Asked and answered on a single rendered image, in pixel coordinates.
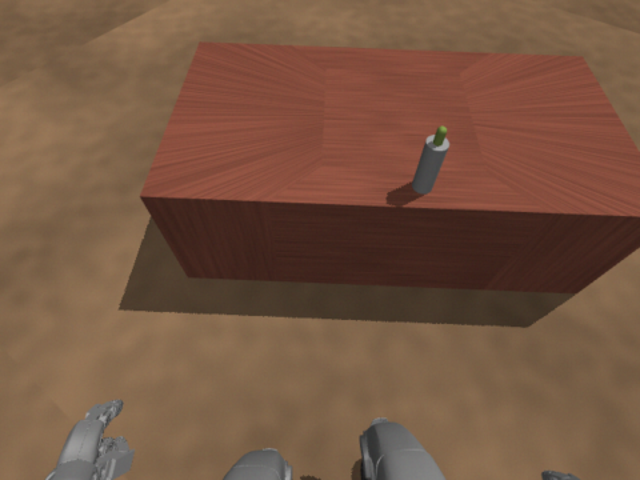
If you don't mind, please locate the bottle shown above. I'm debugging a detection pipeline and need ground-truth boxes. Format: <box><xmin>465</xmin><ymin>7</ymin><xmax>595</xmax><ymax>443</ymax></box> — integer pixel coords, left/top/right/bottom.
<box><xmin>412</xmin><ymin>126</ymin><xmax>450</xmax><ymax>194</ymax></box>

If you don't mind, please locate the left robot arm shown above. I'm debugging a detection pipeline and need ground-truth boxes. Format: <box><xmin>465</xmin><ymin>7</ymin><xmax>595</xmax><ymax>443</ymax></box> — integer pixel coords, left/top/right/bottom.
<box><xmin>45</xmin><ymin>460</ymin><xmax>98</xmax><ymax>480</ymax></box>

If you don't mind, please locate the left robot hand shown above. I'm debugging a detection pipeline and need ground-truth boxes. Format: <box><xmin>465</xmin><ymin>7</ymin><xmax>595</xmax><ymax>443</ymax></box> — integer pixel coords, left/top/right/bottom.
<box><xmin>56</xmin><ymin>400</ymin><xmax>135</xmax><ymax>480</ymax></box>

